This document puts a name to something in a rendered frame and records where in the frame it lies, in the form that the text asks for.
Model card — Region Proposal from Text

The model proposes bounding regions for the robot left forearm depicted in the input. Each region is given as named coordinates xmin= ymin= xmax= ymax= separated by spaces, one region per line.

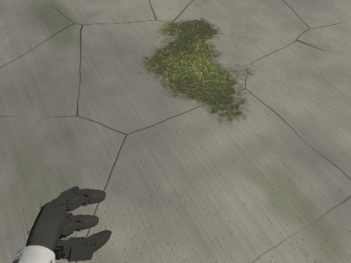
xmin=13 ymin=245 xmax=55 ymax=263

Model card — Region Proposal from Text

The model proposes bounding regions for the left robot hand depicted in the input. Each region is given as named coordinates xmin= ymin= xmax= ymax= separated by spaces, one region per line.
xmin=26 ymin=186 xmax=112 ymax=262

